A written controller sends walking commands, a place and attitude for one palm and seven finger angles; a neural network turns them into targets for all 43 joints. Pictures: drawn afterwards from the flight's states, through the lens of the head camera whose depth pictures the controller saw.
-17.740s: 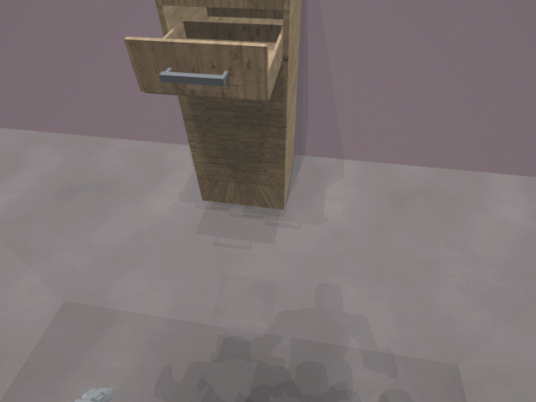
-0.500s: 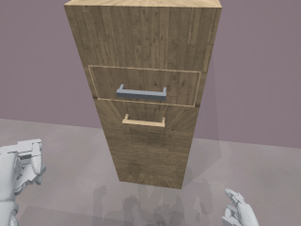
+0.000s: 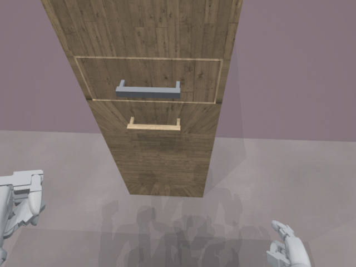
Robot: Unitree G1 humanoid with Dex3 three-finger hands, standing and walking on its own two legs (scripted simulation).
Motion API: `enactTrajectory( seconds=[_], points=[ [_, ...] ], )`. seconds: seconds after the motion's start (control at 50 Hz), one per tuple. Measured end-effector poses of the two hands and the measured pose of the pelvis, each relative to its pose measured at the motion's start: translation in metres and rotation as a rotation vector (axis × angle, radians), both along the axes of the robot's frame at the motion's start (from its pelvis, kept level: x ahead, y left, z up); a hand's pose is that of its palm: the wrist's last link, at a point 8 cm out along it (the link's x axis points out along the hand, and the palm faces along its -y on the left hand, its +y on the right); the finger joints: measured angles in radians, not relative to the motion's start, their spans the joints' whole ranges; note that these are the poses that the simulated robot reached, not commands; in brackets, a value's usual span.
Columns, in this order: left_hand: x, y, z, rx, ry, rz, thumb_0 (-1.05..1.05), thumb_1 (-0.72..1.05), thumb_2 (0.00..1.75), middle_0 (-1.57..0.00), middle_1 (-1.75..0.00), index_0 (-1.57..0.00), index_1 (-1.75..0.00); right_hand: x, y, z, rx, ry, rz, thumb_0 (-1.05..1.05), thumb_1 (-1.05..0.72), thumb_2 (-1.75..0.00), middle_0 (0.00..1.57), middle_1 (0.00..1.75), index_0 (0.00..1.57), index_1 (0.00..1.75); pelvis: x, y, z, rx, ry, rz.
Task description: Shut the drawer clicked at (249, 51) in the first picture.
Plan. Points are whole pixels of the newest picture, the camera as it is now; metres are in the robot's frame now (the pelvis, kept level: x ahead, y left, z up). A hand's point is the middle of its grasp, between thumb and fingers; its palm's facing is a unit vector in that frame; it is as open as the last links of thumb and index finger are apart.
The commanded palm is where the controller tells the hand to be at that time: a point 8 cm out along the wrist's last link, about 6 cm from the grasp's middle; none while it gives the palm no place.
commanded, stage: step back with the hand held close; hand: left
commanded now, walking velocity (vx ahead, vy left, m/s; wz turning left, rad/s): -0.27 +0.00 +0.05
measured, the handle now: (149, 88) +0.56 +0.12 +0.08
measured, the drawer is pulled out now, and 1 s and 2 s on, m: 0.00 0.00 0.00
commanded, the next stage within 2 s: stop stepping back and stand still in 0.96 s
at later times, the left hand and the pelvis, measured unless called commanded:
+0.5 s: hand (5, 246) +0.13 +0.25 +0.15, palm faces +0.32 -0.84 -0.43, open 3.2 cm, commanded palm +0.06 +0.29 +0.18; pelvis -0.06 +0.01 -0.01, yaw +2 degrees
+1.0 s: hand out of the picture +0.03 +0.22 +0.18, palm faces +0.16 -0.80 -0.58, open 3.3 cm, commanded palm -0.05 +0.28 +0.18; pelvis -0.18 +0.00 -0.02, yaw +0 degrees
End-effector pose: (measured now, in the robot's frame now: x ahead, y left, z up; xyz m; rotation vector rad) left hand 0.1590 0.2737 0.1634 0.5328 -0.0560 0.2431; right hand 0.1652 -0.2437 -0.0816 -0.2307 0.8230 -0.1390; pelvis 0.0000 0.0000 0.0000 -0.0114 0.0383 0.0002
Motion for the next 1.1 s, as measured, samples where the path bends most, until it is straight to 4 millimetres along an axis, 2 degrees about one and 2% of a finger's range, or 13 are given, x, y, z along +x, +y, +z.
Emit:
enactTrajectory(
  seconds=[0.1, 0.22, 0.34, 0.5, 0.6, 0.66, 0.7, 0.78, 0.86, 0.92, 1.0, 1.04, 1.1],
  points=[
    [-0.014, 0.004, 0.009, 0.034, -0.051, -0.006, 0.02, 0.89, 0.90, -1.40, -1.60, -1.40, -1.60, -0.015, -0.003, 0.002, -0.029, 0.010, -0.005, 0.01, -0.91, -0.90, 0.21, 0.30, 0.20, 0.30, -0.011, -0.001, -0.003, -0.002, 0.002, 0.004],
    [-0.033, 0.006, 0.019, 0.058, -0.138, -0.003, 0.02, 0.89, 0.90, -1.40, -1.60, -1.40, -1.60, -0.024, 0.001, 0.006, -0.033, -0.044, 0.005, 0.01, -0.91, -0.90, 0.21, 0.30, 0.20, 0.30, -0.028, 0.000, -0.006, -0.002, -0.007, 0.005],
    [-0.052, 0.009, 0.010, 0.043, -0.144, 0.017, 0.01, 0.89, 0.90, -1.40, -1.60, -1.40, -1.60, -0.036, 0.007, 0.007, -0.024, -0.080, 0.014, 0.01, -0.91, -0.90, 0.21, 0.30, 0.20, 0.30, -0.046, 0.001, -0.009, -0.017, -0.010, 0.011],
    [-0.067, 0.017, 0.002, -0.011, -0.197, -0.013, 0.02, 0.89, 0.90, -1.41, -1.60, -1.40, -1.60, -0.068, 0.014, 0.010, -0.083, -0.017, 0.027, 0.01, -0.91, -0.90, 0.21, 0.30, 0.20, 0.30, -0.060, 0.010, -0.009, -0.050, -0.009, 0.037],
    [-0.071, 0.033, 0.018, 0.076, -0.223, -0.014, 0.02, 0.88, 0.90, -1.41, -1.60, -1.40, -1.60, -0.079, 0.024, 0.014, -0.100, -0.008, 0.044, 0.01, -0.91, -0.90, 0.21, 0.30, 0.20, 0.30, -0.066, 0.017, -0.003, -0.073, 0.012, 0.068],
    [-0.077, 0.042, 0.029, 0.094, -0.245, 0.006, 0.02, 0.88, 0.90, -1.41, -1.60, -1.40, -1.60, -0.078, 0.032, 0.017, -0.086, -0.007, 0.057, 0.01, -0.91, -0.90, 0.21, 0.30, 0.20, 0.30, -0.068, 0.019, 0.002, -0.085, 0.055, 0.058],
    [-0.081, 0.045, 0.028, 0.078, -0.234, 0.010, 0.02, 0.89, 0.90, -1.41, -1.60, -1.40, -1.60, -0.075, 0.037, 0.020, -0.078, -0.015, 0.068, 0.01, -0.91, -0.90, 0.21, 0.30, 0.20, 0.30, -0.071, 0.019, 0.004, -0.085, 0.085, 0.038],
    [-0.084, 0.035, 0.013, 0.004, -0.188, -0.030, 0.02, 0.89, 0.90, -1.41, -1.60, -1.40, -1.60, -0.071, 0.046, 0.025, -0.068, -0.044, 0.115, 0.01, -0.91, -0.90, 0.21, 0.30, 0.20, 0.30, -0.088, 0.016, 0.006, -0.081, 0.122, 0.010],
    [-0.093, 0.013, 0.006, -0.022, -0.170, -0.136, 0.02, 0.89, 0.90, -1.41, -1.60, -1.40, -1.60, -0.078, 0.048, 0.025, -0.051, -0.098, 0.152, 0.01, -0.91, -0.90, 0.21, 0.30, 0.20, 0.30, -0.118, 0.011, 0.001, -0.067, 0.107, 0.000],
    [-0.113, -0.002, 0.015, 0.030, -0.185, -0.213, 0.02, 0.89, 0.90, -1.40, -1.60, -1.40, -1.60, -0.095, 0.045, 0.025, -0.040, -0.141, 0.162, 0.01, -0.91, -0.90, 0.21, 0.30, 0.20, 0.30, -0.143, 0.005, -0.005, -0.044, 0.084, -0.005],
    [-0.158, -0.013, 0.037, 0.151, -0.217, -0.246, 0.02, 0.89, 0.90, -1.40, -1.60, -1.40, -1.60, -0.129, 0.035, 0.017, -0.020, -0.175, 0.149, 0.01, -0.91, -0.90, 0.21, 0.30, 0.20, 0.30, -0.178, -0.002, -0.017, -0.024, 0.048, -0.004],
    [-0.185, -0.013, 0.049, 0.180, -0.233, -0.228, 0.02, 0.88, 0.90, -1.40, -1.60, -1.40, -1.60, -0.152, 0.028, 0.011, -0.004, -0.144, 0.117, 0.01, -0.91, -0.90, 0.21, 0.30, 0.20, 0.30, -0.193, -0.004, -0.016, -0.036, 0.015, 0.022],
    [-0.222, 0.000, 0.058, 0.159, -0.266, -0.108, 0.01, 0.88, 0.90, -1.41, -1.60, -1.40, -1.60, -0.194, 0.017, 0.007, 0.017, -0.033, 0.042, 0.01, -0.91, -0.90, 0.21, 0.30, 0.20, 0.30, -0.197, -0.006, -0.004, 0.012, 0.014, 0.004]
  ],
)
